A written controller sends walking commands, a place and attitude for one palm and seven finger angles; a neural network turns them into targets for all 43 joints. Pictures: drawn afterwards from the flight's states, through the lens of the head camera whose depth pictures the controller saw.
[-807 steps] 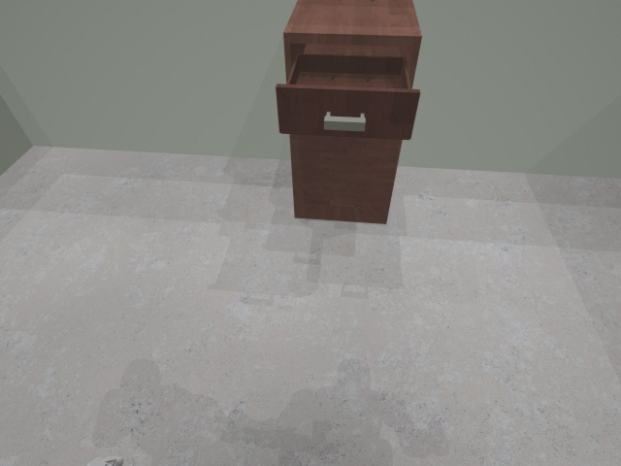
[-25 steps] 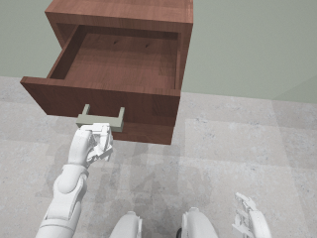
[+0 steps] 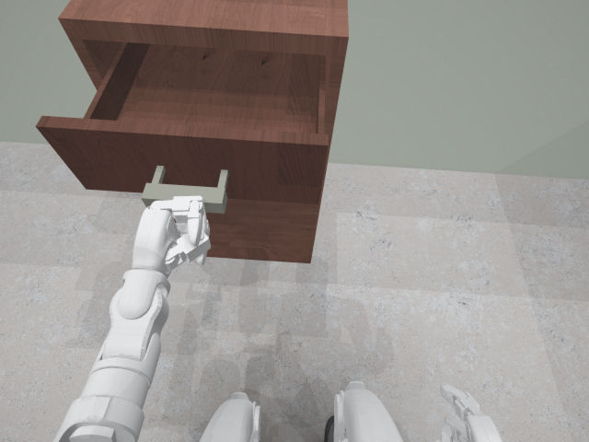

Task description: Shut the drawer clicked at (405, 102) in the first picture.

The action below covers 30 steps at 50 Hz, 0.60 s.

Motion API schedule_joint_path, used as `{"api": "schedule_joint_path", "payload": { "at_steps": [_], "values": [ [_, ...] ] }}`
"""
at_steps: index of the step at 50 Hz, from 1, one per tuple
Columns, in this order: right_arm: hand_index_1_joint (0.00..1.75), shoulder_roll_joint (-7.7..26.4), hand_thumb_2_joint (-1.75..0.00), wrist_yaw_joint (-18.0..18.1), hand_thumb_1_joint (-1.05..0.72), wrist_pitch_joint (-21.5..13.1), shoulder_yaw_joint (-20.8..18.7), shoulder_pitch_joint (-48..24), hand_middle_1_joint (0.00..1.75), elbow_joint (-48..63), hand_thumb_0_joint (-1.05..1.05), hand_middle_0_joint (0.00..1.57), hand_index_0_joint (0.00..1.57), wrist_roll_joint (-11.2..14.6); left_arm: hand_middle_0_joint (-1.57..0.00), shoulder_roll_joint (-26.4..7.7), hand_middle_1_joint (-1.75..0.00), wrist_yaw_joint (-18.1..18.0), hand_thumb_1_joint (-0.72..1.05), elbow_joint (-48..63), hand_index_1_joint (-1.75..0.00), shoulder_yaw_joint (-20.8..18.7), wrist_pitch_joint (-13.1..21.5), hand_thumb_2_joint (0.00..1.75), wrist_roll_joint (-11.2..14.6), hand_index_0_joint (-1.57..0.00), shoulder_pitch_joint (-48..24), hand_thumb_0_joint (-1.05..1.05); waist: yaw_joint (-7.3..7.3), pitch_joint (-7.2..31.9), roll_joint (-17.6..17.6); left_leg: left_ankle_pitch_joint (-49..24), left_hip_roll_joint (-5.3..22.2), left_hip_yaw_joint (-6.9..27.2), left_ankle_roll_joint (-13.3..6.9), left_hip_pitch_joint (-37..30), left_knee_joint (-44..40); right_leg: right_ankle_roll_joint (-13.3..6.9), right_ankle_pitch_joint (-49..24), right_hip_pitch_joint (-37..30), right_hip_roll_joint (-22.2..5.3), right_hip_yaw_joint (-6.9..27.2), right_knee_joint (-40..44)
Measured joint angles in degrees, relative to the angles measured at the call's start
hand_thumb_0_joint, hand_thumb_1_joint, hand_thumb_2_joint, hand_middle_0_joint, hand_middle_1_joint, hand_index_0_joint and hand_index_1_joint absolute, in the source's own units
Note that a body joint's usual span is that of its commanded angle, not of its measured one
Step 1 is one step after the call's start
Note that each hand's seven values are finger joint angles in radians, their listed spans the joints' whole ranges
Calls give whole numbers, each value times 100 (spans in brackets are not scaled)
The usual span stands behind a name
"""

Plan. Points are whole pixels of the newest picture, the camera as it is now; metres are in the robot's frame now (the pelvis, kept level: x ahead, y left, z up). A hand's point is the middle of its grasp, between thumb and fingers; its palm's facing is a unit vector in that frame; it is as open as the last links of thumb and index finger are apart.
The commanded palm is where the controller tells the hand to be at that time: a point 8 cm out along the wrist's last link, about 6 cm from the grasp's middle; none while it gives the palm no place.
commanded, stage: push the drawer shut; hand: left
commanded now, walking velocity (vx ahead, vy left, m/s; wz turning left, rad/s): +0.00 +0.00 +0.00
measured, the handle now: (189, 186) +0.46 +0.16 +0.04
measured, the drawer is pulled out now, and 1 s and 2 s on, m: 0.18 0.05 0.00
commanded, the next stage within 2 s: pull the fist back off the drawer in 1.68 s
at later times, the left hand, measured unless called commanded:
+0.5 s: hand (215, 194) +0.44 +0.12 +0.04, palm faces -0.08 -1.00 -0.06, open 3.2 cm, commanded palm +0.44 +0.17 +0.04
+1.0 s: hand (225, 160) +0.51 +0.11 +0.04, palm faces -0.06 -1.00 -0.06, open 3.2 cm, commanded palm +0.50 +0.15 +0.04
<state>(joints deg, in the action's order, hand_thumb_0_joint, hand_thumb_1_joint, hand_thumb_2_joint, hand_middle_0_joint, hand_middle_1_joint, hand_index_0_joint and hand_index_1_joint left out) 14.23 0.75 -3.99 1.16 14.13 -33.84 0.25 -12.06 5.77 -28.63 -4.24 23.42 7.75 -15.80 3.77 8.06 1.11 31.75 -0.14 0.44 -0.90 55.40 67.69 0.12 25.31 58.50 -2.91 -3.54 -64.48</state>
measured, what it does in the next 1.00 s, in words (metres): stands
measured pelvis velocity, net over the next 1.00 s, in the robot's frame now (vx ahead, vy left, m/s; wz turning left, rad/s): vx -0.01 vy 0.00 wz -0.01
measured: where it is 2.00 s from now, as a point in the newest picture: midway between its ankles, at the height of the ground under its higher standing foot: outside the picture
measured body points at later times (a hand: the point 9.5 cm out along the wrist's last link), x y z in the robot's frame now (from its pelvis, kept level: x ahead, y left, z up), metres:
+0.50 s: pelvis -0.01 -0.01 +0.00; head +0.11 +0.00 +0.43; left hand +0.44 +0.17 +0.04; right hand +0.07 -0.27 -0.12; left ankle +0.00 +0.11 -0.64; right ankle +0.05 -0.13 -0.64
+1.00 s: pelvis -0.01 +0.00 -0.02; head +0.14 +0.00 +0.41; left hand +0.50 +0.16 +0.04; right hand +0.01 -0.27 -0.13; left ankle +0.00 +0.11 -0.64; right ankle +0.05 -0.13 -0.64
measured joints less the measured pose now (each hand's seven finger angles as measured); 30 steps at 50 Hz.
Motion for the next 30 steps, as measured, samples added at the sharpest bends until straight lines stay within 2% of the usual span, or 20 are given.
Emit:
{"api": "schedule_joint_path", "payload": {
  "at_steps": [13,30],
  "values": [
    [30,-1,-90,-11,-91,89,-13,8,30,-140,1,20,20,-25,-140,-134,-160,26,82,-1092,-160,-309,140,95,-68,-140,-1028,0,111,-34,-1,-39,22,20,40,156,13,-42,-29,163,21,-18,-26],
    [30,46,-90,-50,-91,241,13,254,30,-216,1,20,20,-101,-140,-546,-160,266,81,-2568,-160,-929,385,93,-201,-140,-2338,2,371,-71,-6,-75,80,-21,59,463,87,-73,-100,501,83,24,-92]
  ]
}}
